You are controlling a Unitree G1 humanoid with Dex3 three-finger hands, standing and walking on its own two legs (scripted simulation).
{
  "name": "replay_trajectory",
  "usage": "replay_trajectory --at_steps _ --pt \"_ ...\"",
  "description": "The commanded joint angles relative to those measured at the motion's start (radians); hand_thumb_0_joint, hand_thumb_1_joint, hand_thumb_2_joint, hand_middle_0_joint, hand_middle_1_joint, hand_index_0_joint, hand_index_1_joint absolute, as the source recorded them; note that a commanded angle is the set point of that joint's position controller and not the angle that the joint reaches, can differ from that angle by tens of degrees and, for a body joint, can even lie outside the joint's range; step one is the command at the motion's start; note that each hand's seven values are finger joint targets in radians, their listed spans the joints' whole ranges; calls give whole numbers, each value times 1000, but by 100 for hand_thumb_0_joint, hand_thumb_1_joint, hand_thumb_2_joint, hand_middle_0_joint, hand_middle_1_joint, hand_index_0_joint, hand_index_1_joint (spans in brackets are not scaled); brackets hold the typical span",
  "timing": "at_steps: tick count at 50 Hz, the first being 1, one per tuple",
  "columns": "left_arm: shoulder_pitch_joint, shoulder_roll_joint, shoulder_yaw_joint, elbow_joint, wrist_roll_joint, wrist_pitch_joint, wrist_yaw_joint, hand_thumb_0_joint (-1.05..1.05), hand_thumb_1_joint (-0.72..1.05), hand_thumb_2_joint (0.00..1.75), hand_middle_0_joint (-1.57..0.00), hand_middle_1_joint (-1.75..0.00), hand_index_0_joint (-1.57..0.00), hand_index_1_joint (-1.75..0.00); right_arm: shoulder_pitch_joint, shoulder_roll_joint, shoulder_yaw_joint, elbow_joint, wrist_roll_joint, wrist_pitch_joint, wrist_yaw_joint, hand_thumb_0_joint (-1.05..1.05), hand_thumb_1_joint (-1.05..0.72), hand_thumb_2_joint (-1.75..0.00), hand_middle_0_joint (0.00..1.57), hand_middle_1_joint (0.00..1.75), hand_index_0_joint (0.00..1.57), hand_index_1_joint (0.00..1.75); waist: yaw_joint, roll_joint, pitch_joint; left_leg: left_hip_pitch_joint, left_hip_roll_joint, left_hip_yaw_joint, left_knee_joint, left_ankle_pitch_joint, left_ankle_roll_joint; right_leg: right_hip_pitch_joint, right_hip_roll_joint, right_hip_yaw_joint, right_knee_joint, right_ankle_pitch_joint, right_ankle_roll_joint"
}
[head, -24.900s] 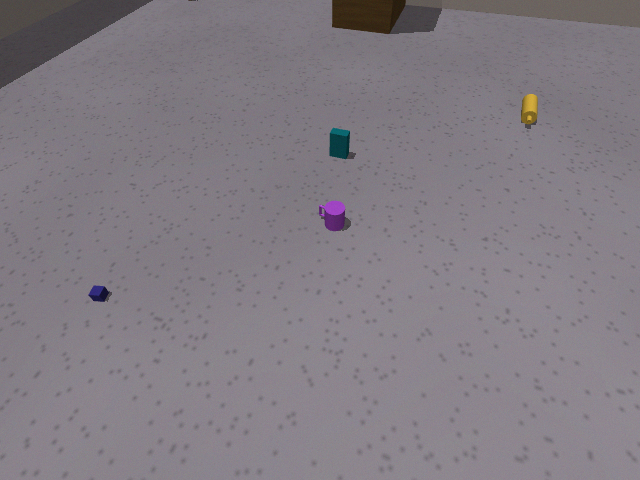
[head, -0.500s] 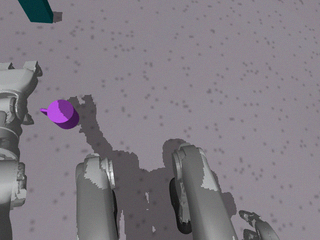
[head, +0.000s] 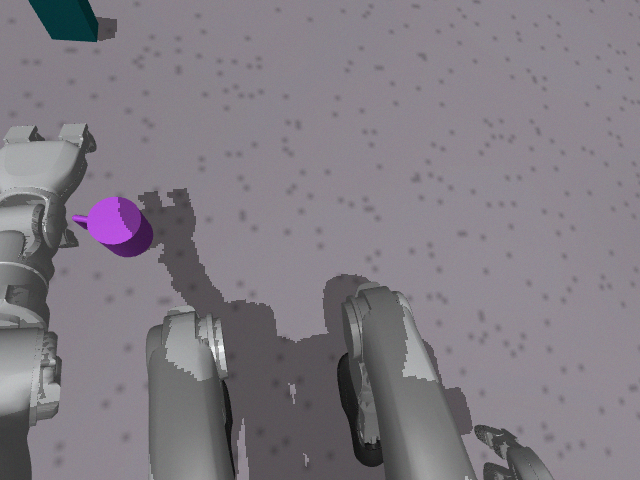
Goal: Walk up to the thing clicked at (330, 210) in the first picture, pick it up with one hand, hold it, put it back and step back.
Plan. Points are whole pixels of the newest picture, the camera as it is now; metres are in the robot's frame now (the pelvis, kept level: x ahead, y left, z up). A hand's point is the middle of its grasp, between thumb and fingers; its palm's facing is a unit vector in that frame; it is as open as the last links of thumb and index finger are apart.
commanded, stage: withdraw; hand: left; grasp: from above
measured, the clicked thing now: (112, 227) +0.50 +0.30 -0.36
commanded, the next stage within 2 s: none
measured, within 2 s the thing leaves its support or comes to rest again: neither
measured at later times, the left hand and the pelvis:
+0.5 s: hand (61, 203) +0.46 +0.29 -0.11, palm faces -0.42 -0.02 -0.91, open 13.4 cm; pelvis +0.00 +0.00 +0.01, yaw +0 degrees
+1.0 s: hand (53, 196) +0.47 +0.29 -0.10, palm faces -0.43 -0.02 -0.90, open 13.2 cm; pelvis +0.00 +0.00 +0.01, yaw +0 degrees
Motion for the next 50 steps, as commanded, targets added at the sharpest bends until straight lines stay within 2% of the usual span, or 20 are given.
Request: replay_trajectory --at_steps 1,4,9,11,13,17,21,23,26,27,30,33,35,36,38,40,42,44,47,50 --pt "-379 288 58 -193 -17 36 27 0 -42 89 -16 -88 -16 -87 188 -231 -92 -42 5 3 -10 0 -91 -90 20 30 20 30 10 314 -730 657 -9 77 -298 99 27 269 27 -105 -234 163 -105" --pt "-355 213 16 -191 -62 56 -17 0 -42 89 -15 -89 -16 -88 196 -226 -95 -40 9 9 -12 0 -90 -90 20 30 20 30 -9 261 -660 597 -10 75 -312 44 36 269 30 -105 -269 123 -101" --pt "-269 116 -51 -215 -112 63 -84 0 -40 88 -15 -89 -16 -87 186 -223 -99 -42 28 18 -15 0 -90 -90 20 30 20 30 -3 199 -614 575 -5 64 -327 47 39 288 34 -105 -289 127 -101" --pt "-247 165 -26 -227 -108 53 -83 0 -39 87 -15 -89 -17 -87 190 -224 -94 -41 32 21 -18 0 -90 -89 20 30 20 30 5 150 -609 546 -8 74 -305 99 45 325 35 -100 -294 170 -96" --pt "-239 161 -19 -213 -105 43 -69 0 -38 86 -16 -88 -18 -86 179 -216 -86 -39 30 22 -16 0 -90 -89 20 30 20 30 10 154 -596 534 -9 82 -295 131 43 330 34 -96 -284 196 -96" --pt "-292 225 15 -155 -54 14 -12 0 -38 86 -18 -85 -19 -84 159 -212 -67 -31 21 15 -16 0 -90 -90 20 30 20 30 9 170 -562 509 -9 89 -277 119 43 291 35 -93 -261 183 -100" --pt "-390 301 62 -198 -11 -2 40 0 -37 85 -20 -83 -20 -82 162 -215 -64 -40 6 5 -9 0 -90 -90 20 30 20 30 17 263 -650 584 -12 99 -280 112 33 298 31 -91 -251 173 -104" --pt "-373 298 69 -188 -14 9 47 0 -37 85 -20 -83 -20 -82 156 -222 -74 -41 4 3 -11 0 -90 -90 20 30 20 30 24 267 -680 619 -11 93 -295 89 31 286 31 -94 -260 147 -104" --pt "-381 263 45 -207 -22 30 36 0 -37 85 -20 -82 -20 -81 169 -225 -85 -38 5 5 -14 0 -90 -90 20 30 20 30 8 294 -710 645 -10 86 -309 78 29 285 30 -100 -262 144 -103" --pt "-379 220 19 -181 -30 39 26 0 -37 85 -19 -83 -20 -83 177 -225 -90 -34 6 5 -15 0 -90 -90 20 30 20 30 -11 283 -677 629 -9 80 -309 67 31 269 28 -104 -266 142 -101" --pt "-365 133 -39 -124 -65 47 -11 0 -37 85 -18 -85 -19 -83 188 -225 -89 -17 11 2 -17 0 -90 -90 20 30 20 30 -41 221 -581 542 -9 72 -301 26 38 235 30 -105 -275 112 -102" --pt "-321 123 -52 -117 -73 44 -38 0 -34 83 -20 -84 -21 -82 192 -232 -93 -13 14 1 -15 0 -90 -89 20 30 20 30 -23 202 -584 560 -6 65 -295 58 35 242 29 -110 -255 138 -103" --pt "-368 198 -16 -183 -67 34 -36 0 -34 83 -20 -84 -21 -83 195 -236 -91 -16 14 4 -15 0 -90 -89 20 30 20 30 -5 244 -650 589 -9 72 -282 118 31 277 27 -106 -240 187 -102" --pt "-367 209 -3 -203 -63 31 -30 0 -35 84 -19 -85 -21 -83 199 -231 -91 -23 12 7 -14 0 -90 -89 20 30 20 30 0 240 -683 602 -10 80 -273 146 32 304 28 -105 -242 212 -100" --pt "-362 274 41 -240 -52 30 -13 0 -35 84 -20 -83 -21 -82 191 -230 -89 -34 18 14 -13 0 -90 -90 20 30 20 30 28 246 -722 610 -11 88 -274 158 33 318 29 -100 -244 216 -100" --pt "-338 269 48 -228 -48 31 -5 0 -34 83 -21 -83 -22 -81 181 -224 -86 -45 18 17 -11 0 -90 -90 20 30 20 30 24 262 -698 619 -9 80 -294 148 30 304 29 -101 -237 207 -103" --pt "-343 297 69 -231 -36 35 3 0 -33 82 -23 -79 -23 -79 176 -223 -85 -48 20 23 -15 0 -90 -90 20 30 20 30 25 258 -690 609 -9 77 -297 123 33 290 27 -100 -242 185 -102" --pt "-314 259 49 -214 -39 37 -3 0 -33 82 -23 -79 -24 -79 177 -215 -85 -54 19 24 -13 0 -90 -90 20 30 20 30 17 242 -666 599 -10 80 -304 99 36 293 30 -98 -257 164 -102" --pt "-298 202 16 -210 -64 42 -19 0 -35 84 -20 -82 -21 -81 186 -215 -88 -45 19 20 -14 0 -90 -90 20 30 20 30 8 203 -657 585 -10 87 -302 94 43 311 35 -95 -287 160 -99" --pt "-329 168 -9 -210 -77 41 -27 0 -36 84 -20 -84 -21 -82 190 -219 -89 -37 19 14 -14 0 -90 -90 20 30 20 30 -9 216 -619 572 -6 76 -304 81 40 278 31 -100 -279 155 -100"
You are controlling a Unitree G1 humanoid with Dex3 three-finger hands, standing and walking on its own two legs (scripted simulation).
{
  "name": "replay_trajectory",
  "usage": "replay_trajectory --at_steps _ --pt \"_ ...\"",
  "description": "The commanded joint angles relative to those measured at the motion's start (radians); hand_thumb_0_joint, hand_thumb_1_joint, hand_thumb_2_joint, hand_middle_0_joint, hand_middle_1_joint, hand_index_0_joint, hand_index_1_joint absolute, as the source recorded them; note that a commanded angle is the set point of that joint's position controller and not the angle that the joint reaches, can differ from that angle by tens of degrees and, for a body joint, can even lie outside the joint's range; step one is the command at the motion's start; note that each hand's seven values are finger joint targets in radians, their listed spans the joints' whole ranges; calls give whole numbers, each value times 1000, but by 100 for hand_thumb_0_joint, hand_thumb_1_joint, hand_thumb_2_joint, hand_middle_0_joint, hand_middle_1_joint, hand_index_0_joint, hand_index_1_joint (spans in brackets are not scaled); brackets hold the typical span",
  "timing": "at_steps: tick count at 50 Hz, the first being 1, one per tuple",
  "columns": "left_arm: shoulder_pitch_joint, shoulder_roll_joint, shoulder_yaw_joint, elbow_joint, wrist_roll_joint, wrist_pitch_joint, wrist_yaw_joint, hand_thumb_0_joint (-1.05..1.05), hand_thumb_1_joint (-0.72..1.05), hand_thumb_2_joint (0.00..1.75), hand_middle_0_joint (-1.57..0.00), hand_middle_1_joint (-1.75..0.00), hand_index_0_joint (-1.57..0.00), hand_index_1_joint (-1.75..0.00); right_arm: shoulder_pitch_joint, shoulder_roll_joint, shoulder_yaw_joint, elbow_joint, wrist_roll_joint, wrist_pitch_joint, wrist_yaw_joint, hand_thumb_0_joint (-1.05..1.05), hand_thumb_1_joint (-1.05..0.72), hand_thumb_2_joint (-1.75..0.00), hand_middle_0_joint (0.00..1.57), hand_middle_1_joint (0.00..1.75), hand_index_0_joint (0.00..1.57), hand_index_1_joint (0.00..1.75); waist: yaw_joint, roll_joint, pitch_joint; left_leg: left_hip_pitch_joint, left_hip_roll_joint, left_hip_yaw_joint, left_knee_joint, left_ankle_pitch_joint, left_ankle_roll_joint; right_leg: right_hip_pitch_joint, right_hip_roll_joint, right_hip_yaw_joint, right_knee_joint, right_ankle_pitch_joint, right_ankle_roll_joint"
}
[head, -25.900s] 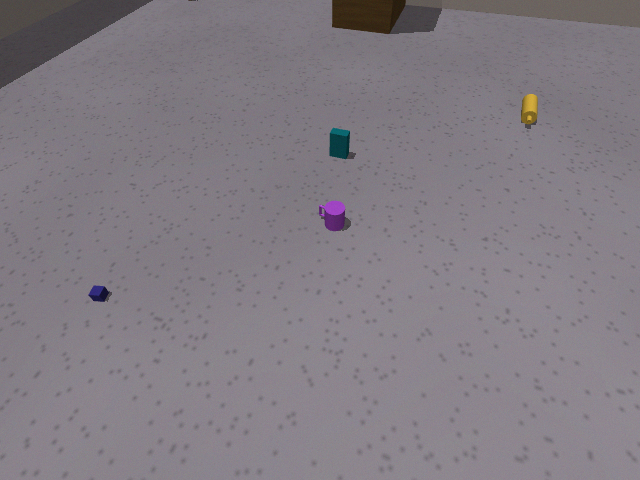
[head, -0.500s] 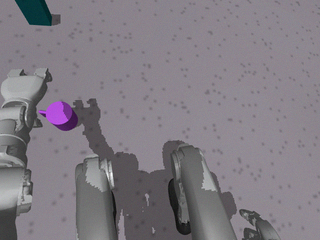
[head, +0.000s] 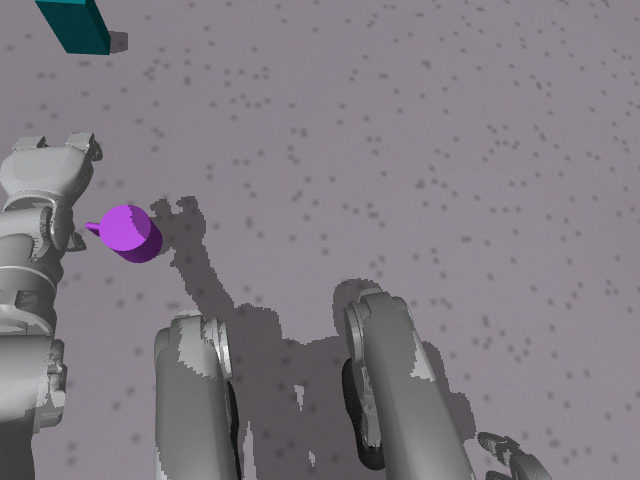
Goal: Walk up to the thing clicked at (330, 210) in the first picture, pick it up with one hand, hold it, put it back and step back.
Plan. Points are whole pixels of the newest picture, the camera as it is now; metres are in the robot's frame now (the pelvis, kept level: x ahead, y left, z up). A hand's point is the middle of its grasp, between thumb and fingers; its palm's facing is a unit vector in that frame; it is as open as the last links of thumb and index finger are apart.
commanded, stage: withdraw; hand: left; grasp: from above
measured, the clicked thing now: (124, 234) +0.50 +0.30 -0.37
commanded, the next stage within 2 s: none
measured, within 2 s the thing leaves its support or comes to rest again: neither
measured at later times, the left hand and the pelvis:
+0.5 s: hand (75, 212) +0.46 +0.29 -0.13, palm faces -0.45 -0.02 -0.89, open 13.2 cm; pelvis +0.00 +0.00 +0.00, yaw +0 degrees
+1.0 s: hand (70, 205) +0.46 +0.29 -0.12, palm faces -0.44 -0.02 -0.90, open 13.3 cm; pelvis +0.00 +0.00 +0.00, yaw +0 degrees
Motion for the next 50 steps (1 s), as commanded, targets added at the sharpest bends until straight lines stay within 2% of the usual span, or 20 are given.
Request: replay_trajectory --at_steps 1,4,6,8,9,12,14,16,18,20,23,25,27,29,33,38,42,44,46,50 --pt "-339 175 11 -131 -22 0 24 0 -34 83 -21 -82 -22 -81 175 -224 -74 -23 1 -13 -9 0 -90 -90 20 30 20 30 -28 185 -589 529 -14 71 -257 94 36 252 32 -105 -238 159 -103" --pt "-363 212 24 -122 -12 -8 29 0 -35 83 -21 -83 -22 -81 168 -232 -72 -19 3 -17 -10 0 -90 -90 20 30 20 30 -20 189 -573 521 -13 60 -263 71 33 226 29 -106 -229 138 -105" --pt "-392 225 29 -152 -1 -14 35 0 -34 83 -21 -82 -22 -81 174 -230 -69 -21 -2 -17 -10 0 -90 -90 20 30 20 30 -20 214 -608 550 -13 67 -260 98 30 251 28 -104 -227 162 -104" --pt "-379 281 61 -153 6 -15 41 0 -34 83 -22 -81 -23 -80 166 -233 -69 -26 -1 -15 -10 0 -91 -90 20 30 20 30 1 218 -635 551 -17 80 -251 116 32 270 29 -98 -232 173 -103" --pt "-383 287 68 -161 6 -17 44 0 -34 83 -22 -81 -22 -80 167 -231 -66 -29 -2 -14 -8 0 -90 -90 20 30 20 30 -3 232 -638 544 -19 83 -252 120 32 282 27 -97 -228 176 -102" --pt "-384 239 43 -156 3 -8 45 0 -34 83 -22 -81 -22 -80 167 -225 -68 -30 -3 -12 -9 0 -90 -90 20 30 20 30 -12 207 -653 550 -16 86 -250 123 36 284 32 -99 -242 181 -101" --pt "-358 199 22 -105 -5 -3 39 0 -35 83 -21 -82 -21 -81 166 -224 -67 -27 -2 -13 -9 0 -90 -90 20 30 20 30 -23 201 -588 522 -15 78 -257 103 35 252 33 -104 -234 167 -102" --pt "-347 230 32 -93 4 -3 38 0 -35 83 -21 -83 -22 -81 168 -232 -70 -26 -1 -14 -11 0 -90 -90 20 30 20 30 -15 184 -588 505 -17 77 -248 90 38 247 32 -103 -236 151 -103" --pt "-349 194 13 -95 4 -7 32 0 -33 82 -22 -81 -23 -80 168 -229 -72 -23 -2 -14 -8 0 -90 -90 20 30 20 30 -21 189 -582 510 -17 71 -253 84 34 242 31 -107 -225 148 -105" --pt "-373 202 17 -111 0 -13 31 0 -34 83 -21 -82 -22 -81 163 -231 -71 -24 -3 -17 -7 0 -90 -90 20 30 20 30 -21 220 -585 522 -16 67 -257 78 30 226 29 -108 -212 144 -106" --pt "-372 263 58 -162 7 -14 50 0 -35 83 -20 -83 -21 -81 170 -235 -74 -28 -1 -17 -6 0 -90 -90 20 30 20 30 2 237 -661 566 -18 72 -249 128 27 262 24 -106 -204 187 -104" --pt "-375 247 56 -174 11 -11 56 0 -34 83 -21 -82 -22 -81 170 -230 -72 -36 -3 -15 -3 0 -90 -90 20 30 20 30 -5 259 -676 586 -17 71 -253 152 26 263 25 -108 -198 209 -104" --pt "-398 297 83 -203 14 -9 63 0 -33 82 -22 -81 -23 -80 171 -238 -77 -34 1 -12 -7 0 -90 -90 20 30 20 30 1 258 -693 590 -16 70 -249 149 29 259 23 -105 -202 206 -103" --pt "-396 262 62 -199 12 -6 57 0 -33 82 -22 -81 -23 -80 175 -231 -76 -32 -2 -11 -6 0 -90 -90 20 30 20 30 -9 256 -696 598 -15 76 -245 157 31 269 26 -103 -212 211 -102" --pt "-361 181 14 -124 -7 4 41 0 -35 84 -20 -83 -21 -82 172 -229 -78 -21 -1 -15 -9 0 -90 -89 20 30 20 30 -26 218 -598 558 -12 57 -271 77 30 213 29 -114 -218 143 -107" --pt "-410 217 21 -145 -4 -4 32 0 -35 84 -21 -83 -22 -82 176 -232 -72 -17 -1 -17 -11 0 -90 -90 20 30 20 30 -30 224 -595 530 -18 69 -256 78 32 234 26 -103 -226 146 -103" --pt "-369 245 40 -124 0 -3 33 0 -35 84 -20 -83 -21 -82 168 -229 -65 -31 0 -15 -10 0 -90 -89 20 30 20 30 -9 191 -625 519 -20 81 -245 112 37 275 33 -101 -232 170 -102" --pt "-351 287 66 -125 10 -2 37 0 -35 83 -20 -83 -21 -82 165 -227 -61 -36 1 -11 -10 0 -90 -90 20 30 20 30 3 212 -625 514 -23 83 -252 117 35 285 29 -100 -223 170 -102" --pt "-346 236 46 -103 5 -1 30 0 -35 84 -20 -82 -21 -81 166 -227 -64 -38 0 -10 -8 0 -90 -90 20 30 20 30 -12 189 -604 515 -18 72 -255 100 37 258 29 -107 -222 160 -102" --pt "-376 224 28 -142 1 -14 20 0 -36 84 -20 -83 -21 -82 164 -233 -71 -33 1 -13 -10 0 -90 -90 20 30 20 30 -13 219 -610 537 -16 66 -260 76 32 228 30 -105 -218 140 -106"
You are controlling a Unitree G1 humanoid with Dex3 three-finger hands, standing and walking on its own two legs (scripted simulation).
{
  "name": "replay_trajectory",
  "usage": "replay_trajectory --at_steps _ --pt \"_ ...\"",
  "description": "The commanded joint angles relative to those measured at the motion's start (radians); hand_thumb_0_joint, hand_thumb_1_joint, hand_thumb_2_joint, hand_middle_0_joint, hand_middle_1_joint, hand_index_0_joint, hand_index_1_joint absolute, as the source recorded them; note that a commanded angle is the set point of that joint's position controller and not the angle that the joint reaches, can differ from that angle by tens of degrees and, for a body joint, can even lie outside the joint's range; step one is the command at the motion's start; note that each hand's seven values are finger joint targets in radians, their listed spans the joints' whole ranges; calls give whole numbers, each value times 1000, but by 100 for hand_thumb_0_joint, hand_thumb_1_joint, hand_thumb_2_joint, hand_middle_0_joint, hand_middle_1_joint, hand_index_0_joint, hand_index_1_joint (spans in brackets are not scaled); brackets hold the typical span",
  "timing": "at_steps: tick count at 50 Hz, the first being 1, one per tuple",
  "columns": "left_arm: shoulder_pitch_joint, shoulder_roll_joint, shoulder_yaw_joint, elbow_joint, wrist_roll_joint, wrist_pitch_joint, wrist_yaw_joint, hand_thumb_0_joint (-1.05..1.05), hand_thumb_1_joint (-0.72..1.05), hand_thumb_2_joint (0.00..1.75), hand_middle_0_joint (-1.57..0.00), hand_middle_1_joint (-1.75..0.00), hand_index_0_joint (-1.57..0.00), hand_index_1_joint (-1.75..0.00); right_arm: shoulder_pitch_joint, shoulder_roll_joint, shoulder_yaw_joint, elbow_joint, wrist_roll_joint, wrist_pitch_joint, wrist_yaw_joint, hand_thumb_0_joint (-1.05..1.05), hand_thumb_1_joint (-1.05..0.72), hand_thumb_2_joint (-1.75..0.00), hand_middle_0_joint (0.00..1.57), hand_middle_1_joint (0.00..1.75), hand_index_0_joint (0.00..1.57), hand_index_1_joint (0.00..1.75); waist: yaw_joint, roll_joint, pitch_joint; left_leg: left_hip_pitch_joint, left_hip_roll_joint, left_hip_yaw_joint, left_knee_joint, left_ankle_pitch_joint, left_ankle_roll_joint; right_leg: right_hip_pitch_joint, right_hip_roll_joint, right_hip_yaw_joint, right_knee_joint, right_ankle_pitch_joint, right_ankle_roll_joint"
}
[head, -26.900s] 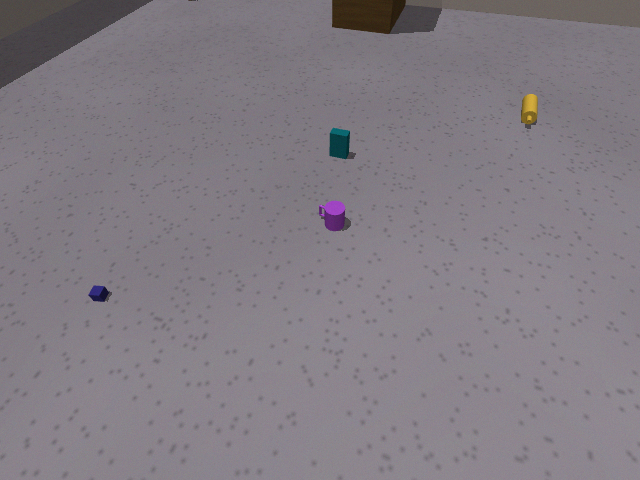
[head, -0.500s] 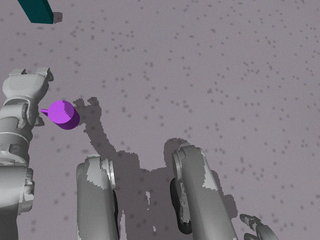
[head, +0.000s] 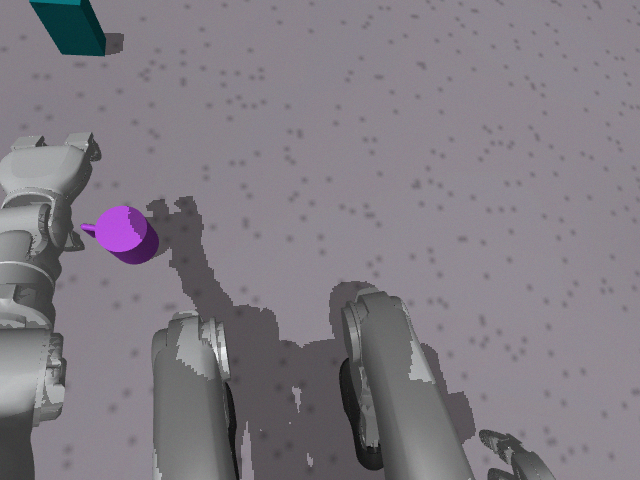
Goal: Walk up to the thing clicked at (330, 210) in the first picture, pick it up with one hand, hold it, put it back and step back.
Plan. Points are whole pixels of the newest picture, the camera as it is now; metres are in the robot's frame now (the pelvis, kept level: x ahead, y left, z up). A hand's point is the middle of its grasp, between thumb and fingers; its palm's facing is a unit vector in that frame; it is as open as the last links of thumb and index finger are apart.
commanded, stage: withdraw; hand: left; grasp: from above
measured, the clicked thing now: (119, 235) +0.50 +0.30 -0.37
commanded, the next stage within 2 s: go down in 1.80 s
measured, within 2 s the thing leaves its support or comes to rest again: neither
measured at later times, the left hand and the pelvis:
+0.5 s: hand (69, 204) +0.47 +0.29 -0.12, palm faces -0.43 -0.01 -0.90, open 13.5 cm; pelvis +0.00 +0.00 +0.00, yaw +0 degrees
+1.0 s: hand (70, 203) +0.47 +0.29 -0.13, palm faces -0.41 -0.01 -0.91, open 13.7 cm; pelvis +0.00 +0.00 -0.01, yaw +0 degrees
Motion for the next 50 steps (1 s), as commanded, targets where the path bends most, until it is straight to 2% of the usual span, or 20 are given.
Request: replay_trajectory --at_steps 1,3,4,6,8,9,12,15,17,20,23,26,31,34,36,39,43,46,49,50 --pt "-349 220 38 -202 -10 -10 30 0 -37 85 -18 -85 -19 -83 173 -223 -81 -27 4 -9 -9 0 -90 -90 20 30 20 30 -3 241 -625 556 -16 69 -265 91 30 241 24 -104 -219 154 -100" --pt "-367 182 16 -232 -19 -11 32 0 -38 86 -17 -86 -18 -85 182 -218 -83 -29 2 -10 -8 0 -90 -90 20 30 20 30 -10 220 -667 575 -15 79 -253 121 32 274 29 -102 -233 185 -98" --pt "-378 225 38 -244 -17 -10 41 0 -38 86 -17 -85 -18 -84 186 -223 -85 -24 4 -9 -11 0 -90 -90 20 30 20 30 -3 237 -672 572 -16 81 -254 119 32 271 26 -101 -235 180 -97" --pt "-359 240 46 -254 -16 -6 49 0 -39 87 -17 -86 -18 -85 180 -220 -86 -31 6 -7 -12 0 -90 -90 20 30 20 30 9 250 -676 582 -16 79 -271 106 30 282 28 -102 -235 166 -101" --pt "-339 248 52 -225 -7 5 54 0 -37 85 -19 -84 -19 -83 175 -219 -87 -32 7 -3 -16 0 -90 -89 20 30 20 30 9 216 -652 565 -16 73 -279 82 32 270 29 -103 -242 143 -100" --pt "-338 221 39 -205 -12 7 54 0 -37 85 -19 -83 -20 -82 170 -213 -84 -32 7 -2 -16 0 -90 -90 20 30 20 30 -6 219 -617 542 -17 74 -280 66 33 261 27 -101 -245 133 -99" --pt "-333 208 30 -152 -12 10 50 0 -37 85 -18 -84 -19 -83 166 -214 -75 -19 7 -5 -19 0 -90 -89 20 30 20 30 -12 203 -565 518 -18 67 -280 61 34 231 24 -102 -233 130 -101" --pt "-334 195 21 -135 -15 6 45 0 -38 86 -17 -87 -18 -85 170 -215 -70 -18 1 -11 -14 0 -90 -89 20 30 20 30 -18 183 -576 516 -17 79 -251 106 39 257 28 -100 -235 171 -97" --pt "-369 236 38 -159 -5 -1 48 0 -40 87 -16 -87 -17 -86 174 -220 -71 -16 0 -14 -14 0 -90 -90 20 30 20 30 -12 202 -619 528 -17 79 -244 118 37 259 27 -101 -224 179 -98" --pt "-386 195 18 -150 -7 -6 48 0 -39 86 -16 -87 -18 -85 171 -219 -75 -14 -1 -18 -11 0 -90 -89 20 30 20 30 -20 239 -594 555 -13 63 -269 87 26 218 24 -109 -213 153 -103" --pt "-393 294 75 -210 7 -9 58 0 -40 87 -16 -87 -17 -86 177 -225 -79 -28 -2 -15 -14 0 -90 -89 20 30 20 30 9 263 -674 582 -18 75 -266 97 27 264 22 -101 -220 157 -102" --pt "-339 269 73 -230 -3 8 50 0 -39 87 -16 -87 -17 -85 180 -221 -85 -44 4 -5 -10 0 -90 -90 20 30 20 30 20 259 -727 622 -18 78 -277 142 27 303 26 -102 -227 193 -100" --pt "-298 185 25 -206 -38 14 13 0 -41 88 -14 -90 -15 -88 184 -211 -86 -36 8 4 -11 0 -90 -89 20 30 20 30 -13 185 -603 516 -17 81 -270 103 42 293 28 -99 -256 168 -95" --pt "-287 165 7 -196 -44 3 4 0 -41 88 -14 -90 -15 -88 175 -214 -87 -28 11 -1 -13 0 -90 -89 20 30 20 30 -6 169 -584 527 -12 74 -270 96 39 270 32 -101 -250 157 -99" --pt "-313 163 6 -169 -45 -6 18 0 -42 90 -12 -92 -13 -90 174 -215 -77 -22 8 -6 -12 0 -90 -89 20 30 20 30 -21 145 -568 496 -13 76 -253 100 43 272 31 -103 -247 166 -95" --pt "-354 233 35 -148 -19 -25 53 0 -43 90 -12 -92 -14 -90 165 -213 -67 -16 0 -14 -13 0 -90 -89 20 30 20 30 -17 154 -548 467 -16 86 -239 74 43 260 32 -96 -248 137 -96" --pt "-407 288 70 -141 24 -29 92 0 -42 89 -13 -91 -14 -89 164 -219 -63 -11 -9 -24 -11 0 -90 -89 20 30 20 30 -2 241 -607 544 -15 82 -241 93 29 234 26 -100 -208 153 -102" --pt "-400 304 88 -127 27 -17 103 0 -44 90 -13 -90 -14 -89 163 -221 -65 -19 -14 -24 -9 0 -90 -90 20 30 20 30 -1 262 -651 560 -18 84 -241 101 28 245 25 -103 -201 161 -102" --pt "-389 291 78 -165 18 0 89 0 -44 91 -13 -91 -14 -90 174 -223 -73 -24 -11 -19 -7 0 -90 -90 20 30 20 30 6 277 -719 588 -18 90 -236 144 31 274 28 -103 -204 197 -100" --pt "-363 276 74 -149 12 8 78 0 -44 91 -13 -90 -13 -89 181 -225 -79 -24 -10 -18 -6 0 -90 -90 20 30 20 30 -3 263 -700 586 -17 87 -235 144 33 271 25 -105 -206 200 -98"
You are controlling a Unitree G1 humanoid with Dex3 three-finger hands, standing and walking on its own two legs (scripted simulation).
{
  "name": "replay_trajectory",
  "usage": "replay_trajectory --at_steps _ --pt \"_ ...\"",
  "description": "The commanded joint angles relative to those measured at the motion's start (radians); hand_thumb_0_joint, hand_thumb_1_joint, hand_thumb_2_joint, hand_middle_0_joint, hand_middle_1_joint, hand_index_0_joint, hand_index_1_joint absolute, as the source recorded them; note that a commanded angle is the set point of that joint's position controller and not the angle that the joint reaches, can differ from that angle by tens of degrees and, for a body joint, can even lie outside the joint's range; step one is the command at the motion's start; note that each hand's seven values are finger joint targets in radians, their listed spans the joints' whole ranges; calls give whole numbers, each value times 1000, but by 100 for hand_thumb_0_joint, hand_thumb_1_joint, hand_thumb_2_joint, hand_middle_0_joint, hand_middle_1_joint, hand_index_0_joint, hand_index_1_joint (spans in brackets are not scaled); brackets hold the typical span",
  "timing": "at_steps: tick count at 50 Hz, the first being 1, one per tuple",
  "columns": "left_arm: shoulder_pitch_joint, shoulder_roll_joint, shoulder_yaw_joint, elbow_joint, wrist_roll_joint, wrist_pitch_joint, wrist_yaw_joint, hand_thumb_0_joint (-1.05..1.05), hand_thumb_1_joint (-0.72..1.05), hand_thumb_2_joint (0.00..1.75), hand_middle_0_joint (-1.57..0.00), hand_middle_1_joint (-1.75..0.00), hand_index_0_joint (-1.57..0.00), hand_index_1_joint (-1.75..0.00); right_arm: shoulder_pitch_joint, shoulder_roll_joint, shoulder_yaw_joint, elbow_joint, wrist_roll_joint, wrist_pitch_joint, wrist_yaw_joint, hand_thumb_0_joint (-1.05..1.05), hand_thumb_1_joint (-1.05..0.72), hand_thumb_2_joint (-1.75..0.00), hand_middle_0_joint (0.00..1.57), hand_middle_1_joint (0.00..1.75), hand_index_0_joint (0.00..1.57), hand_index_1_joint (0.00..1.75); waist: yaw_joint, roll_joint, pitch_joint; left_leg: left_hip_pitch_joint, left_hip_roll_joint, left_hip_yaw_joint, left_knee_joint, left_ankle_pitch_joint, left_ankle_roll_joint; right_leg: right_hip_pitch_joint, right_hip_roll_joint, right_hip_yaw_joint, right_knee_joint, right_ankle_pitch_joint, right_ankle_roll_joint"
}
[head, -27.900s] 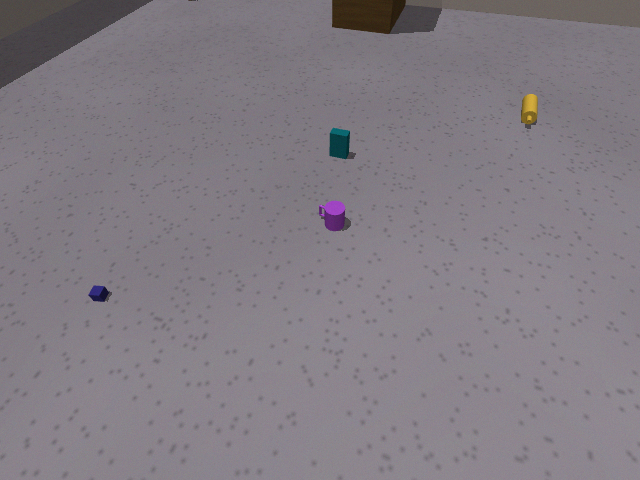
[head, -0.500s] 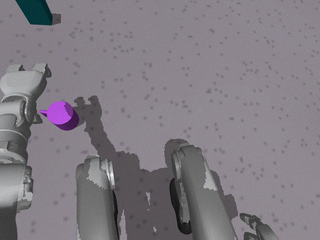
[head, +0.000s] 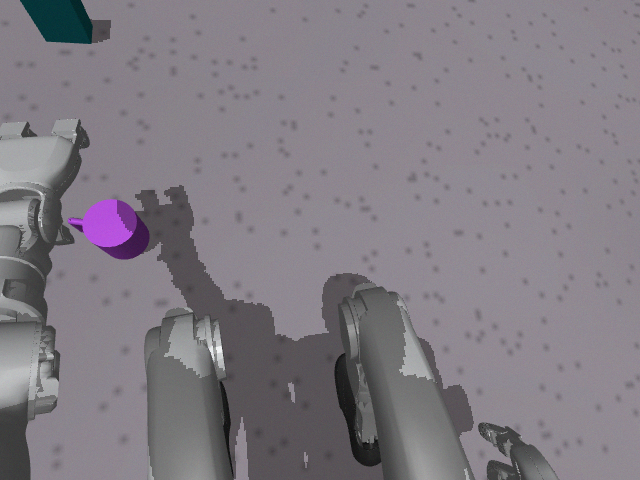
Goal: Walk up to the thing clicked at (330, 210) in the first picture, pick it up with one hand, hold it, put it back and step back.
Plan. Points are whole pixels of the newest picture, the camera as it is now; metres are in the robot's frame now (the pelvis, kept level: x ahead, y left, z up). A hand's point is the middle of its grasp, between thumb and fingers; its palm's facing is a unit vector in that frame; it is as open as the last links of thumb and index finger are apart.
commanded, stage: withdraw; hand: left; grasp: from above
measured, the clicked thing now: (108, 229) +0.50 +0.30 -0.36
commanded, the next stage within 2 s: go down in 0.80 s
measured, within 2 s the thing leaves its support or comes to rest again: neither
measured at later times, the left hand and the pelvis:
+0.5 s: hand (64, 211) +0.46 +0.29 -0.13, palm faces -0.47 -0.03 -0.88, open 13.8 cm; pelvis +0.00 +0.00 +0.00, yaw +0 degrees
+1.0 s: hand (75, 223) +0.44 +0.27 -0.12, palm faces -0.50 -0.07 -0.86, open 14.2 cm; pelvis +0.00 +0.00 +0.02, yaw +0 degrees
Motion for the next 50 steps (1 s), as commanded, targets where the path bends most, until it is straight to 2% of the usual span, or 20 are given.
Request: replay_trajectory --at_steps 1,4,8,13,16,19,21,26,30,32,36,38,40,42,45,46,47,48,49,50 --pt "-351 239 33 -200 -31 27 13 0 -45 91 -11 -92 -12 -91 200 -219 -82 -34 7 3 -4 0 -90 -90 20 30 20 30 4 270 -711 597 -12 95 -267 129 43 298 27 -102 -240 188 -101" --pt "-367 186 4 -277 -62 34 -19 0 -45 92 -10 -94 -11 -92 208 -219 -97 -36 14 11 -7 0 -90 -89 20 30 20 30 5 289 -721 636 -8 77 -301 107 37 290 25 -108 -246 174 -105" --pt "-271 135 -19 -272 -84 49 -49 0 -46 93 -9 -94 -10 -92 206 -217 -102 -39 28 24 -11 0 -90 -89 20 30 20 30 9 227 -671 614 -8 64 -326 92 38 299 25 -109 -267 161 -103" --pt "-245 164 0 -232 -89 43 -34 0 -44 91 -10 -93 -12 -91 180 -204 -78 -33 31 26 -15 0 -90 -89 20 30 20 30 14 162 -580 525 -12 84 -302 104 51 314 24 -93 -287 168 -99" --pt "-242 161 -8 -124 -65 31 -5 0 -45 92 -10 -94 -11 -92 161 -199 -62 -28 25 14 -16 0 -90 -89 20 30 20 30 1 103 -519 464 -11 90 -278 81 59 286 33 -92 -283 145 -99" --pt "-306 215 15 -97 -31 2 25 0 -44 91 -11 -93 -12 -91 158 -200 -49 -17 10 -2 -13 0 -90 -89 20 30 20 30 -5 147 -520 451 -15 100 -249 76 56 270 29 -86 -262 140 -99" --pt "-370 227 17 -104 -13 -20 37 0 -45 92 -11 -93 -12 -92 162 -202 -49 -12 1 -12 -9 0 -90 -89 20 30 20 30 -16 177 -558 470 -18 106 -235 80 51 267 31 -86 -247 142 -101" --pt "-429 309 74 -158 13 -28 70 0 -47 93 -10 -94 -11 -93 185 -221 -64 -21 -10 -23 0 0 -90 -90 20 30 20 30 1 317 -706 611 -13 95 -237 125 30 257 21 -103 -198 180 -106" --pt "-427 295 72 -259 -13 12 52 0 -48 93 -9 -94 -10 -93 211 -233 -90 -33 -2 -7 0 0 -90 -90 20 30 20 30 13 380 -806 702 -10 82 -283 137 24 283 18 -112 -207 193 -106" --pt "-406 254 42 -286 -32 38 21 0 -49 94 -8 -95 -9 -94 217 -232 -101 -36 6 9 -2 0 -90 -90 20 30 20 30 8 366 -811 703 -8 80 -292 140 30 292 22 -110 -229 195 -105" --pt "-276 142 -27 -276 -88 68 -49 0 -48 94 -7 -97 -9 -95 219 -216 -107 -37 23 27 -10 0 -90 -89 20 30 20 30 2 252 -697 607 -13 81 -312 99 42 323 30 -105 -278 168 -102" --pt "-217 150 -21 -279 -106 74 -69 0 -47 92 -7 -97 -9 -95 205 -215 -105 -39 34 33 -13 0 -89 -89 20 30 20 30 19 200 -655 584 -10 75 -317 109 47 333 30 -104 -286 174 -100" --pt "-168 103 -41 -233 -122 76 -77 0 -46 92 -7 -98 -10 -95 188 -203 -90 -43 38 35 -12 0 -89 -89 20 30 20 30 12 133 -591 538 -9 75 -310 125 54 345 32 -101 -294 189 -98" --pt "-167 94 -44 -199 -128 67 -64 0 -44 90 -7 -99 -10 -95 169 -195 -72 -40 39 32 -15 0 -89 -89 20 30 20 30 5 94 -535 483 -10 83 -295 131 61 343 33 -96 -296 197 -95" --pt "-186 126 -29 -105 -89 39 -20 0 -37 83 -15 -90 -16 -87 150 -194 -51 -35 30 20 -13 0 -90 -90 20 30 20 30 5 95 -487 439 -13 93 -275 120 61 309 35 -92 -277 183 -99" --pt "-213 148 -7 -108 -77 24 1 0 -45 75 -7 -82 -8 -79 152 -195 -47 -33 25 14 -11 0 -87 -89 20 30 20 30 6 106 -494 447 -15 91 -268 120 60 292 31 -93 -268 181 -99" --pt "-214 148 -5 -85 -63 12 20 0 -53 67 -7 -74 -16 -71 142 -194 -46 -31 18 7 -9 0 -87 -89 20 30 20 30 9 125 -507 451 -14 91 -265 104 56 282 34 -94 -254 167 -102" --pt "-251 174 17 -88 -53 0 43 0 -61 63 0 -79 -8 -71 144 -196 -42 -25 13 -2 -6 0 -87 -89 20 30 20 30 12 143 -510 457 -17 90 -263 87 52 258 29 -93 -244 150 -104" --pt "-265 188 27 -90 -47 -9 62 0 -61 55 0 -71 -11 -63 134 -195 -45 -27 7 -9 -3 0 -87 -89 20 30 20 30 16 176 -525 473 -17 99 -256 84 49 256 32 -92 -240 147 -105" --pt "-295 187 33 -99 -43 -18 83 0 -61 63 0 -79 -3 -71 135 -196 -44 -22 2 -17 -2 0 -87 -89 20 30 20 30 11 195 -542 470 -20 105 -248 79 47 250 30 -90 -235 143 -104"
